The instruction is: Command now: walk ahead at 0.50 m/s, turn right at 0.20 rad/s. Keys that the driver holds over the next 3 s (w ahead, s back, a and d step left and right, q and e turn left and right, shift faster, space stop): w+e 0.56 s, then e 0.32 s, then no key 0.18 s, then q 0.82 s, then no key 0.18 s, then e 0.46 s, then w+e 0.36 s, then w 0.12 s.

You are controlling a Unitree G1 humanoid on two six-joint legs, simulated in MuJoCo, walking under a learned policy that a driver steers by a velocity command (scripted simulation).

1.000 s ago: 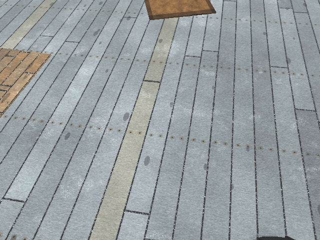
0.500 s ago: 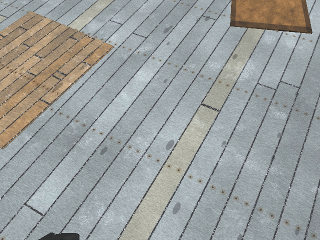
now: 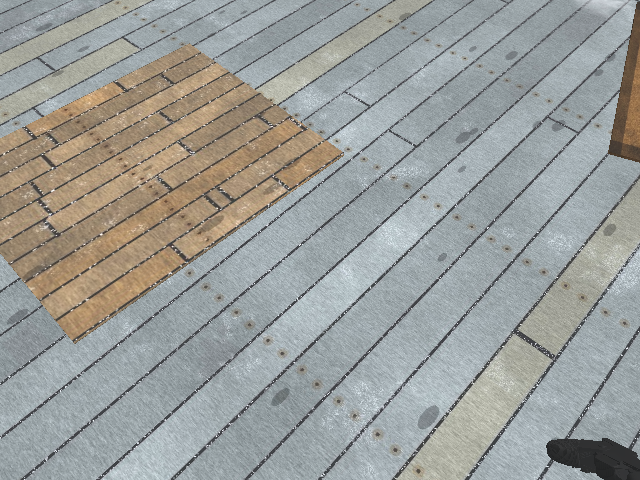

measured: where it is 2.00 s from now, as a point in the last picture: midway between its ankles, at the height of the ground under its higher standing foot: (418, 428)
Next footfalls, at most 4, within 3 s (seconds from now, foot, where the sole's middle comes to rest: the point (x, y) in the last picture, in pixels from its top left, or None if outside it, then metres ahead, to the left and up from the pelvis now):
0.44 right None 0.38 -0.17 -0.76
0.92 left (396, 383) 0.66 -0.11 -0.76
1.24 right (478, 479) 0.47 -0.26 -0.76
1.56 left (370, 395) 0.63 -0.05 -0.76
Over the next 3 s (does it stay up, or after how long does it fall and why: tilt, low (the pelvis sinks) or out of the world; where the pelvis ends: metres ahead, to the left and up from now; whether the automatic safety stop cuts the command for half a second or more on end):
stays up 0.62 -0.22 0.02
